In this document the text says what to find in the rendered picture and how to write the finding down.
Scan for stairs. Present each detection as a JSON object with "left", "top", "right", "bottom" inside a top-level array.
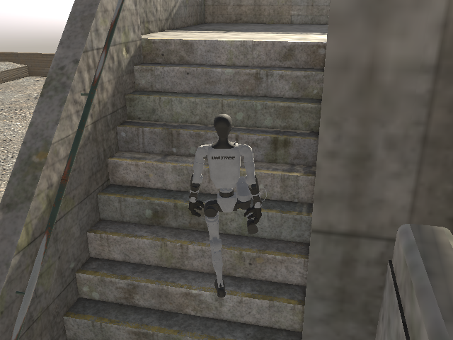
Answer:
[{"left": 63, "top": 38, "right": 326, "bottom": 340}]

